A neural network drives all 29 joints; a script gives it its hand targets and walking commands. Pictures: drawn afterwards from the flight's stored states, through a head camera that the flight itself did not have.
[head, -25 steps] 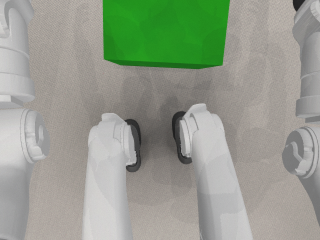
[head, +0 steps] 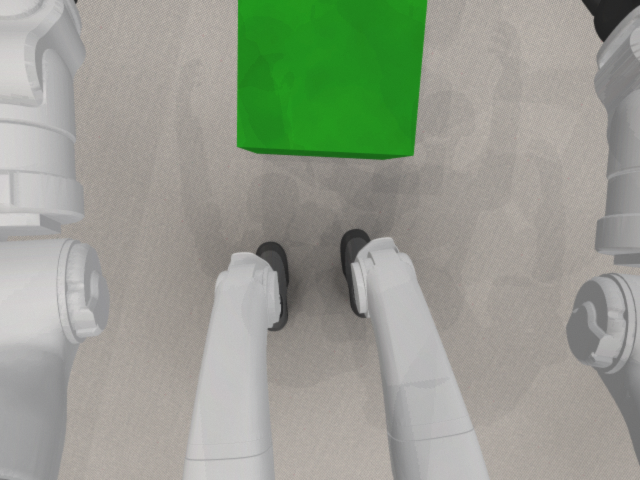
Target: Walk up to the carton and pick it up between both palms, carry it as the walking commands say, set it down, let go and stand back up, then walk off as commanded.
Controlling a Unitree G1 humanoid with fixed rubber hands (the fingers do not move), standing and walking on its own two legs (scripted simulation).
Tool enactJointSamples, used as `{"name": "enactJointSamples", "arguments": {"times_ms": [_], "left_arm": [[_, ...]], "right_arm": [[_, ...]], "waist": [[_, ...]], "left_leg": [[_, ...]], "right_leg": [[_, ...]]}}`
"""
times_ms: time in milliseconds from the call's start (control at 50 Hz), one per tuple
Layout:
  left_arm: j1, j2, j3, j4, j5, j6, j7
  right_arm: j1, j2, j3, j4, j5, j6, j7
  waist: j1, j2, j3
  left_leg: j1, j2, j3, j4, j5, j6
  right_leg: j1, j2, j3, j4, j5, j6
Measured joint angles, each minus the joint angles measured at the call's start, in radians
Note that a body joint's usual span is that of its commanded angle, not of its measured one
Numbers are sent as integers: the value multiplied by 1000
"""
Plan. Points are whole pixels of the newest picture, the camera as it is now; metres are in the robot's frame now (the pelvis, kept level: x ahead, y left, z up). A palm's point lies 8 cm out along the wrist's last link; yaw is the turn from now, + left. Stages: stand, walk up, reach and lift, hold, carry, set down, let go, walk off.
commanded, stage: set down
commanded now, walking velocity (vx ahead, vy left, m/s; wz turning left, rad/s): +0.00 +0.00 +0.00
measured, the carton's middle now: (325, 87) +0.54 -0.05 -0.50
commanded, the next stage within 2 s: let go in 0.10 s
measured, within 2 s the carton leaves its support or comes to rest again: neither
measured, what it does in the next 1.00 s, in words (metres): rises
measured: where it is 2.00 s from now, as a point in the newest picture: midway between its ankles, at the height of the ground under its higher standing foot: (317, 295)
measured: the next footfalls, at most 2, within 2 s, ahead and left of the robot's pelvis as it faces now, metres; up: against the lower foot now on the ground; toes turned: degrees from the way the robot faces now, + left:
none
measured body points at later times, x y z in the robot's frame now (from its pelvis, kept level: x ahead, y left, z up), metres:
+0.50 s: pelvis +0.06 +0.00 +0.08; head +0.34 +0.00 +0.42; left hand +0.51 +0.20 -0.06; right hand +0.48 -0.27 -0.05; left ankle +0.11 +0.10 -0.59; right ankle +0.12 -0.10 -0.59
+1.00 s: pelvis +0.13 -0.01 +0.14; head +0.24 +0.01 +0.58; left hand +0.37 +0.22 +0.04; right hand +0.32 -0.24 +0.06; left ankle +0.11 +0.10 -0.59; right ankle +0.12 -0.10 -0.59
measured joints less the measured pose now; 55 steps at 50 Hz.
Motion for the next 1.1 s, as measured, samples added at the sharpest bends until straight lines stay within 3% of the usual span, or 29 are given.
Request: {"name": "enactJointSamples", "arguments": {"times_ms": [120,200,280,320,420,540,620,760,880,960,1100], "left_arm": [[51,-30,12,126,15,-43,-27],[94,-63,27,208,44,-106,-38],[97,-112,49,353,119,-133,-38],[122,-149,87,367,175,-150,-26],[314,-264,144,188,266,-180,57],[615,-284,99,-37,205,-189,92],[772,-283,59,-115,161,-214,82],[935,-337,32,-43,194,-277,46],[1158,-386,14,-93,231,-341,28],[1312,-379,-1,-161,230,-365,19],[1507,-344,-38,-237,203,-362,-5]], "right_arm": [[52,35,4,153,-46,-45,19],[116,112,-4,193,-109,-115,19],[137,155,-31,318,-185,-149,46],[158,162,-45,332,-220,-165,60],[301,131,-21,241,-229,-209,120],[516,123,42,133,-199,-231,165],[675,140,89,79,-203,-250,179],[874,178,151,46,-183,-298,169],[1128,231,187,5,-200,-335,143],[1289,241,222,-81,-191,-357,135],[1438,229,241,-140,-218,-354,127]], "waist": [[6,35,-96],[-12,46,-256],[-28,46,-415],[-29,40,-453],[9,9,-445],[27,2,-443],[19,-12,-481],[7,-13,-568],[20,-26,-566],[30,-29,-544],[60,-21,-545]], "left_leg": [[73,-6,-7,-153,54,2],[35,-12,-15,-216,79,-1],[-19,-8,-26,-247,86,-6],[-25,-6,-29,-267,90,-7],[54,-5,-15,-358,109,-8],[196,-10,-22,-469,120,-12],[311,-9,-30,-540,119,-17],[503,3,-34,-631,105,-19],[688,8,-32,-725,114,-24],[811,8,-29,-784,125,-10],[1024,3,-32,-855,135,3]], "right_leg": [[76,-7,4,-153,49,3],[40,-13,1,-214,70,4],[-8,-10,-8,-254,80,3],[-13,-8,-9,-277,86,2],[54,-9,10,-350,102,-1],[189,-14,11,-443,101,-13],[300,-14,8,-503,94,-22],[490,-3,11,-596,85,-25],[673,0,19,-686,92,-21],[797,-1,26,-750,106,-19],[1022,-9,29,-842,125,-6]]}}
